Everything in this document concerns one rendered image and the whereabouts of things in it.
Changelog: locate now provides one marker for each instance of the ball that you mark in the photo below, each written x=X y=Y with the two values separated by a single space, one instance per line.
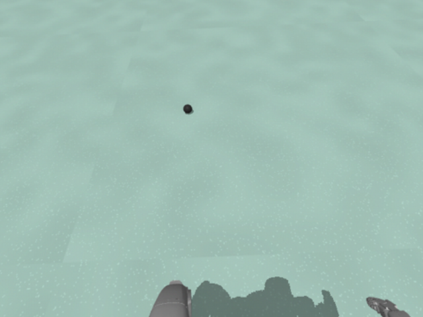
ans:
x=187 y=108

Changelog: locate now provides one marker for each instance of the right robot hand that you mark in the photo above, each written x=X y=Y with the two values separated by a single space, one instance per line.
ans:
x=385 y=307

